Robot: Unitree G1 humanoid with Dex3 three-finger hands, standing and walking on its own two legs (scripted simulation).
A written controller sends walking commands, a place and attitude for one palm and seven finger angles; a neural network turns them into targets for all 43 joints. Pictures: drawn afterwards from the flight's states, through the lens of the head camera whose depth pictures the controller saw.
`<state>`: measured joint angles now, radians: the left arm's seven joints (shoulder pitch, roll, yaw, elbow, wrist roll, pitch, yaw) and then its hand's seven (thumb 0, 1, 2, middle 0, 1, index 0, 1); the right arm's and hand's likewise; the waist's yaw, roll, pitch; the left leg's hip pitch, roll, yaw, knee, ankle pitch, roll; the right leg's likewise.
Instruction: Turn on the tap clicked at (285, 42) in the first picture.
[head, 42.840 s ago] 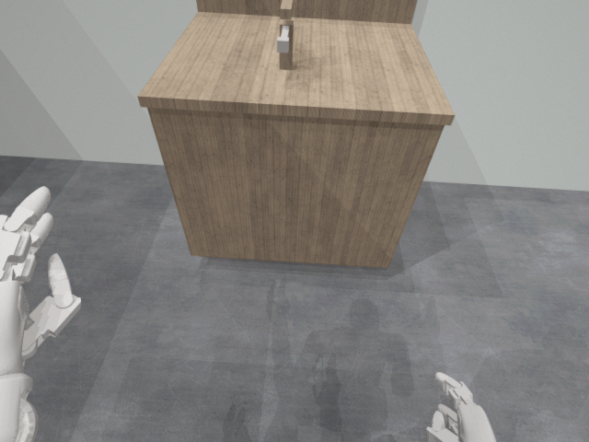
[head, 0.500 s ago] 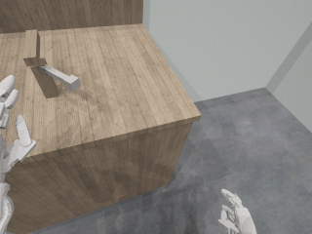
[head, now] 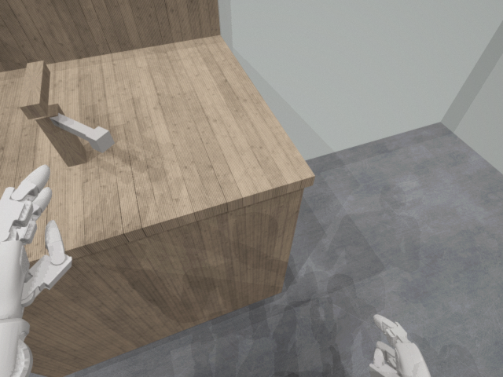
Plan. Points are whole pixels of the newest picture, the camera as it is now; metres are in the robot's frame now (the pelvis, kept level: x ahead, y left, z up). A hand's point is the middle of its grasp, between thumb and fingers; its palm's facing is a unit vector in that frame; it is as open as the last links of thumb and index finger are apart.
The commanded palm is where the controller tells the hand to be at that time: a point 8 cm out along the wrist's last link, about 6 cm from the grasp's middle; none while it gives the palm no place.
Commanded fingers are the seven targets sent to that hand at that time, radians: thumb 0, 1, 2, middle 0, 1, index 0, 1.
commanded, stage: come to a stop and stand still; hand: left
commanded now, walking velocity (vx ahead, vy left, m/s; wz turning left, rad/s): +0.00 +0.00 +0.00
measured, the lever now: (100, 139) +0.44 +0.30 +0.12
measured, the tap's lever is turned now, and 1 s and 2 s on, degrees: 40 40 40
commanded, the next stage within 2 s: look again from close up in 0.34 s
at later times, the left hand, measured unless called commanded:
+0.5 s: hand (53, 247) +0.23 +0.26 +0.15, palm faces +0.41 -0.83 -0.37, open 7.4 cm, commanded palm +0.17 +0.29 +0.18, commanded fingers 0.00 0.90 0.90 -0.20 -0.30 -0.20 -0.30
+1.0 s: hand (23, 260) +0.20 +0.28 +0.16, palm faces +0.42 -0.83 -0.37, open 7.4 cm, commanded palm +0.14 +0.31 +0.18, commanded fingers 0.00 0.90 0.90 -0.20 -0.30 -0.20 -0.30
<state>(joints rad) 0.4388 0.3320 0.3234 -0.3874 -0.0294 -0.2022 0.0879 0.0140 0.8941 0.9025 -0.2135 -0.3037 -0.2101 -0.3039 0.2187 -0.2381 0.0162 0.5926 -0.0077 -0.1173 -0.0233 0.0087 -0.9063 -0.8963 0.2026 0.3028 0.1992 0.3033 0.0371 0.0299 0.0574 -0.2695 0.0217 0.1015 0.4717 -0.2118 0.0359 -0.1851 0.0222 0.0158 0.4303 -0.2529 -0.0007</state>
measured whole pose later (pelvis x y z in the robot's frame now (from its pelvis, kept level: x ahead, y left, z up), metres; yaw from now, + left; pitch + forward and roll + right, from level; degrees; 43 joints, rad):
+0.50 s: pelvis +0.01 +0.01 +0.00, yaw +1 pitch +0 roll -1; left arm 0.42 0.33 0.33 -0.43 -0.05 -0.14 0.12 0.02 0.89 0.90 -0.22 -0.30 -0.21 -0.30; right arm 0.16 -0.22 0.02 0.55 -0.01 -0.08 -0.04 0.01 -0.91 -0.90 0.20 0.30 0.20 0.30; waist 0.04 0.02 0.05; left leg -0.23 0.01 0.09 0.42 -0.20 0.05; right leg -0.12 0.01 0.01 0.34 -0.22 0.01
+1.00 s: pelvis -0.01 +0.03 +0.00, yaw +1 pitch +0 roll -1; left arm 0.43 0.34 0.33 -0.45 -0.05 -0.15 0.14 0.02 0.89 0.90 -0.21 -0.30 -0.21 -0.30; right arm 0.18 -0.21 0.03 0.57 -0.01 -0.07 -0.05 0.01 -0.91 -0.90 0.20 0.30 0.20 0.30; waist 0.03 0.02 0.05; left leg -0.23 -0.03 0.10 0.38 -0.15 0.07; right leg -0.14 -0.02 0.01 0.34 -0.19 0.04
